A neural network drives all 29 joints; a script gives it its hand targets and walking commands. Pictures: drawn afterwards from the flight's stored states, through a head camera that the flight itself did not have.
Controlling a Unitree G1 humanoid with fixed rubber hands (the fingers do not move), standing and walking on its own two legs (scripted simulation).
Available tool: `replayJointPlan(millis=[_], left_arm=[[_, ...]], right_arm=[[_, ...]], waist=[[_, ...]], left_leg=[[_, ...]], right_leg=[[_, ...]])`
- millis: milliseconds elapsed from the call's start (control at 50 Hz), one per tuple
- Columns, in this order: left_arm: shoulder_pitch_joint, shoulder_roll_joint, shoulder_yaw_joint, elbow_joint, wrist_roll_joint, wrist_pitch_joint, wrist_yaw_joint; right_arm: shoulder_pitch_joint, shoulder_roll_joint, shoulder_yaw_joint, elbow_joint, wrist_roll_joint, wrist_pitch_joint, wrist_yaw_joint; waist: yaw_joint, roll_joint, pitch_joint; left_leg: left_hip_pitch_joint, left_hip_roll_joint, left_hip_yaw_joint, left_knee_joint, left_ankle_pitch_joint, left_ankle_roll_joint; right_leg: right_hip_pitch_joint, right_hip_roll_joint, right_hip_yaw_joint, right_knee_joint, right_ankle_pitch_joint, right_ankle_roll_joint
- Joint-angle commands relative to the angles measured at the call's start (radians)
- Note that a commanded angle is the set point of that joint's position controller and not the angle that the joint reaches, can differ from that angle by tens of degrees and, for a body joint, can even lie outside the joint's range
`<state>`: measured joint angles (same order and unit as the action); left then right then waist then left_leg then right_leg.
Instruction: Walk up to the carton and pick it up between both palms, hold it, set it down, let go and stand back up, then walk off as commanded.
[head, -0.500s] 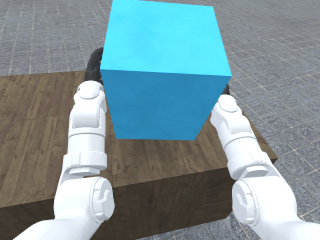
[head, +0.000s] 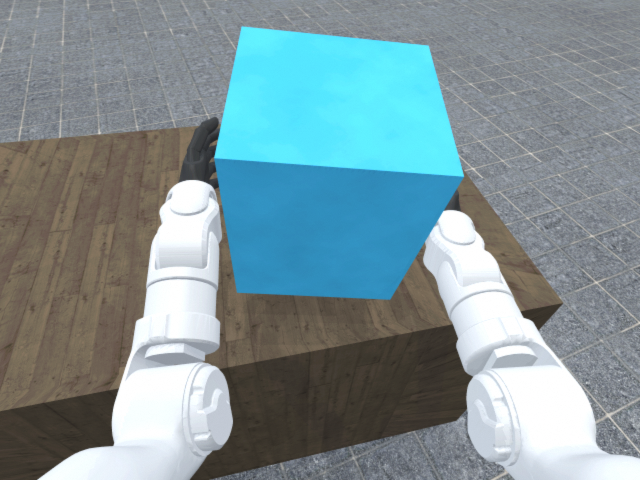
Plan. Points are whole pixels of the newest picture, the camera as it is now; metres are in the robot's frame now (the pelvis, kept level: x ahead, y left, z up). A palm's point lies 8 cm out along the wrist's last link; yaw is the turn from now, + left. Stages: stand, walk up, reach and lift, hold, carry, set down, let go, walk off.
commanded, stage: set down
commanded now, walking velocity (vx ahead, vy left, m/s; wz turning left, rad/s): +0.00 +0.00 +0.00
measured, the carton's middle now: (324, 179) +0.43 +0.03 +0.16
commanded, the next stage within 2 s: none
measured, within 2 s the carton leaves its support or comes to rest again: neither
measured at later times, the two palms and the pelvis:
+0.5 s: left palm (213, 216) +0.41 +0.17 +0.11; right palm (436, 231) +0.42 -0.13 +0.09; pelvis +0.01 +0.00 +0.00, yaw +0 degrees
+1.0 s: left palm (221, 233) +0.43 +0.17 +0.06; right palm (426, 240) +0.44 -0.13 +0.05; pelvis +0.03 +0.00 +0.00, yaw +0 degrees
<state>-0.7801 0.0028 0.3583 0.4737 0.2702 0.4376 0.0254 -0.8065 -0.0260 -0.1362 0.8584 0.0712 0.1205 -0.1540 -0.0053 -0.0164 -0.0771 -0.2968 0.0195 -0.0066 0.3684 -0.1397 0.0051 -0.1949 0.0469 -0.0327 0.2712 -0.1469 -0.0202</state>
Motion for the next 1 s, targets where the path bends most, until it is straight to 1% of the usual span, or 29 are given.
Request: replayJointPlan(millis=[0,40,80,120,140,160,180,200,240,260,320,340,360,400,440,460,520,560,660,700,720,740,780,820,880,900,940,960,980], left_arm=[[-0.575,-0.572,-0.339,0.047,-0.054,-0.103,-0.106],[-0.674,-0.631,-0.424,-0.014,-0.117,-0.159,-0.081],[-0.693,-0.674,-0.481,-0.005,-0.151,-0.203,-0.059],[-0.670,-0.672,-0.456,0.045,-0.137,-0.216,-0.053],[-0.652,-0.658,-0.443,0.088,-0.124,-0.217,-0.053],[-0.605,-0.601,-0.356,0.188,-0.076,-0.207,-0.059],[-0.598,-0.580,-0.317,0.209,-0.051,-0.199,-0.066],[-0.582,-0.535,-0.246,0.237,-0.014,-0.190,-0.073],[-0.519,-0.484,-0.151,0.282,0.039,-0.155,-0.093],[-0.521,-0.464,-0.120,0.288,0.052,-0.146,-0.103],[-0.553,-0.450,-0.097,0.247,0.055,-0.151,-0.107],[-0.607,-0.474,-0.136,0.212,0.030,-0.170,-0.098],[-0.647,-0.507,-0.174,0.186,0.002,-0.195,-0.086],[-0.740,-0.607,-0.314,0.106,-0.071,-0.267,-0.058],[-0.723,-0.659,-0.383,0.092,-0.097,-0.317,-0.034],[-0.731,-0.695,-0.438,0.066,-0.121,-0.342,-0.019],[-0.662,-0.695,-0.437,0.131,-0.109,-0.368,-0.002],[-0.639,-0.651,-0.360,0.199,-0.068,-0.357,-0.012],[-0.462,-0.439,-0.030,0.356,0.093,-0.227,-0.096],[-0.457,-0.424,0.012,0.338,0.114,-0.172,-0.130],[-0.466,-0.406,0.018,0.315,0.118,-0.158,-0.135],[-0.477,-0.408,0.007,0.283,0.109,-0.155,-0.136],[-0.494,-0.430,-0.031,0.239,0.078,-0.178,-0.125],[-0.607,-0.515,-0.160,0.174,0.013,-0.248,-0.099],[-0.662,-0.653,-0.372,0.063,-0.068,-0.389,-0.046],[-0.672,-0.689,-0.426,0.030,-0.096,-0.430,-0.027],[-0.635,-0.729,-0.486,0.033,-0.113,-0.480,0.007],[-0.609,-0.721,-0.473,0.038,-0.108,-0.490,0.023],[-0.580,-0.698,-0.453,0.070,-0.093,-0.495,0.032]], right_arm=[[-0.915,0.514,0.212,-0.321,-0.056,-0.156,0.193],[-0.997,0.573,0.260,-0.387,-0.033,-0.196,0.193],[-1.016,0.605,0.285,-0.415,-0.024,-0.217,0.186],[-1.013,0.604,0.281,-0.404,-0.036,-0.222,0.184],[-0.989,0.589,0.267,-0.371,-0.046,-0.219,0.185],[-0.954,0.549,0.220,-0.287,-0.075,-0.200,0.188],[-0.911,0.520,0.185,-0.222,-0.093,-0.188,0.194],[-0.866,0.506,0.163,-0.164,-0.106,-0.169,0.204],[-0.768,0.456,0.084,-0.086,-0.141,-0.138,0.225],[-0.746,0.450,0.062,-0.060,-0.150,-0.128,0.233],[-0.761,0.469,0.035,-0.071,-0.165,-0.136,0.252],[-0.804,0.484,0.040,-0.104,-0.169,-0.154,0.255],[-0.877,0.503,0.072,-0.159,-0.156,-0.180,0.260],[-0.967,0.577,0.145,-0.224,-0.124,-0.245,0.260],[-0.980,0.619,0.213,-0.286,-0.101,-0.285,0.254],[-0.975,0.636,0.240,-0.312,-0.092,-0.299,0.248],[-0.907,0.614,0.224,-0.276,-0.117,-0.297,0.237],[-0.841,0.576,0.159,-0.178,-0.159,-0.272,0.233],[-0.610,0.468,-0.007,0.083,-0.211,-0.140,0.249],[-0.580,0.452,-0.043,0.081,-0.210,-0.105,0.250],[-0.589,0.456,-0.044,0.072,-0.206,-0.096,0.254],[-0.593,0.461,-0.046,0.055,-0.206,-0.095,0.256],[-0.679,0.487,-0.006,-0.049,-0.206,-0.139,0.264],[-0.807,0.547,0.036,-0.181,-0.220,-0.216,0.267],[-0.913,0.662,0.214,-0.370,-0.186,-0.335,0.263],[-0.887,0.695,0.236,-0.378,-0.201,-0.358,0.262],[-0.826,0.671,0.204,-0.349,-0.252,-0.399,0.263],[-0.767,0.645,0.161,-0.301,-0.273,-0.408,0.268],[-0.713,0.627,0.127,-0.272,-0.282,-0.416,0.275]], waist=[[0.120,0.057,-0.559],[0.118,0.065,-0.705],[0.104,0.073,-0.795],[0.115,0.065,-0.795],[0.108,0.076,-0.776],[0.123,0.058,-0.657],[0.121,0.058,-0.584],[0.143,0.041,-0.468],[0.138,0.029,-0.325],[0.141,0.023,-0.272],[0.157,0.013,-0.302],[0.153,0.028,-0.383],[0.170,0.031,-0.458],[0.159,0.059,-0.690],[0.175,0.081,-0.894],[0.156,0.091,-0.995],[0.145,0.101,-0.972],[0.129,0.080,-0.816],[0.160,0.005,-0.152],[0.152,-0.012,-0.072],[0.164,-0.017,-0.098],[0.154,-0.010,-0.145],[0.167,-0.018,-0.311],[0.140,0.008,-0.586],[0.159,0.047,-1.073],[0.155,0.080,-1.186],[0.154,0.156,-1.268],[0.167,0.182,-1.226],[0.182,0.181,-1.187]], left_leg=[[0.489,-0.013,0.048,0.007,0.352,-0.040],[0.522,-0.016,0.037,0.047,0.443,-0.052],[0.539,-0.015,0.018,0.077,0.525,-0.066],[0.526,-0.010,0.018,0.083,0.547,-0.061],[0.518,-0.013,0.020,0.080,0.525,-0.062],[0.478,-0.011,0.029,0.055,0.455,-0.047],[0.470,-0.009,0.036,0.033,0.393,-0.044],[0.432,-0.007,0.047,0.004,0.317,-0.029],[0.364,-0.002,0.062,-0.052,0.177,-0.016],[0.319,-0.006,0.074,-0.075,0.115,-0.006],[0.288,-0.010,0.091,-0.095,0.095,-0.005],[0.308,-0.011,0.092,-0.082,0.138,-0.014],[0.325,-0.011,0.087,-0.067,0.195,-0.024],[0.389,-0.014,0.072,0.006,0.405,-0.054],[0.424,-0.009,0.058,0.069,0.577,-0.069],[0.451,-0.005,0.044,0.091,0.639,-0.078],[0.472,0.007,0.032,0.109,0.710,-0.085],[0.465,0.013,0.039,0.093,0.662,-0.078],[0.278,0.000,0.105,-0.039,0.316,-0.011],[0.220,-0.009,0.118,-0.079,0.225,0.009],[0.206,-0.010,0.120,-0.084,0.207,0.012],[0.214,-0.012,0.119,-0.083,0.211,0.008],[0.211,-0.021,0.116,-0.065,0.277,-0.009],[0.243,-0.025,0.104,-0.016,0.399,-0.044],[0.305,-0.011,0.072,0.098,0.701,-0.070],[0.364,0.004,0.045,0.135,0.814,-0.067],[0.554,0.056,0.003,0.212,1.078,-0.076],[0.642,0.089,0.001,0.233,1.197,-0.092],[0.678,0.112,0.019,0.241,1.213,-0.109]], right_leg=[[0.112,0.002,-0.072,-0.012,0.107,0.039],[0.108,0.004,-0.066,0.007,0.192,0.041],[0.084,0.010,-0.061,0.013,0.256,0.038],[0.082,0.008,-0.052,0.009,0.282,0.037],[0.081,0.003,-0.048,0.005,0.269,0.034],[0.077,-0.003,-0.042,-0.008,0.215,0.036],[0.066,-0.003,-0.047,-0.018,0.155,0.035],[0.075,-0.009,-0.045,-0.027,0.094,0.036],[0.079,-0.012,-0.055,-0.036,-0.010,0.031],[0.094,-0.018,-0.052,-0.040,-0.047,0.034],[0.121,-0.019,-0.058,-0.028,-0.049,0.039],[0.127,-0.017,-0.060,-0.018,-0.008,0.041],[0.127,-0.015,-0.062,-0.006,0.035,0.041],[0.105,-0.003,-0.067,0.023,0.192,0.043],[0.107,0.002,-0.049,0.044,0.333,0.034],[0.096,0.009,-0.054,0.056,0.380,0.027],[0.056,0.013,-0.043,0.052,0.414,0.027],[0.034,0.006,-0.042,0.031,0.357,0.031],[0.128,-0.033,-0.022,-0.013,0.157,0.052],[0.160,-0.043,-0.019,-0.018,0.127,0.059],[0.176,-0.047,-0.020,-0.008,0.133,0.062],[0.181,-0.046,-0.022,0.002,0.160,0.066],[0.232,-0.047,-0.028,0.033,0.281,0.074],[0.230,-0.037,-0.043,0.064,0.394,0.073],[0.218,-0.014,-0.038,0.128,0.643,0.056],[0.114,-0.013,-0.045,0.140,0.649,0.053],[-0.179,0.007,-0.063,0.088,0.484,0.021],[-0.331,0.021,-0.067,0.008,0.323,-0.016],[-0.396,0.020,-0.049,-0.068,0.262,-0.074]])
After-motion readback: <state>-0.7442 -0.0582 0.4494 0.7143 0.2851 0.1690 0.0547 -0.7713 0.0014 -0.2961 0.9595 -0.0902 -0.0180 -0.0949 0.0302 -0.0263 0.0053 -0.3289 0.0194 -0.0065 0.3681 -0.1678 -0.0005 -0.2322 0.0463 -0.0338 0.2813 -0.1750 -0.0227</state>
